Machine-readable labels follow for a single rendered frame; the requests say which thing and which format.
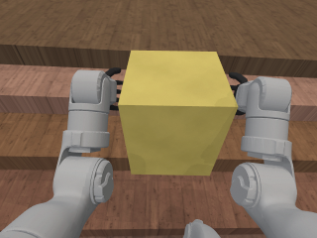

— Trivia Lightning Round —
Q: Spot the robot left forearm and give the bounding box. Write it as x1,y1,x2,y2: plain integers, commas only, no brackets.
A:
53,69,117,193

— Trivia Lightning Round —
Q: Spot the robot right upper arm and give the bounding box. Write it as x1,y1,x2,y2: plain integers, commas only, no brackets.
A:
230,162,317,238

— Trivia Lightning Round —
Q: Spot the carton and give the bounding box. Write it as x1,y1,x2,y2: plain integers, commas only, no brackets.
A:
118,50,239,176

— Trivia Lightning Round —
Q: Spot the robot left hand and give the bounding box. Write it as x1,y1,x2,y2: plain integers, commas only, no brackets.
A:
105,67,124,111

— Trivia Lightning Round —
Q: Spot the robot left upper arm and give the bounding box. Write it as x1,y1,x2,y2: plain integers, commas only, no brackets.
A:
0,156,114,238

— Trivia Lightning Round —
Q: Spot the robot right forearm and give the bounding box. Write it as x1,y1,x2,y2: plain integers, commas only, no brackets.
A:
235,76,297,198

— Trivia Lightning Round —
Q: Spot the robot right thigh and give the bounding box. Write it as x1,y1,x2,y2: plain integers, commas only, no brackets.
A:
184,222,221,238

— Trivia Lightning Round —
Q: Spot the robot right hand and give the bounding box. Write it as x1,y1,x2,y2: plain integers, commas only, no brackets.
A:
229,72,248,116

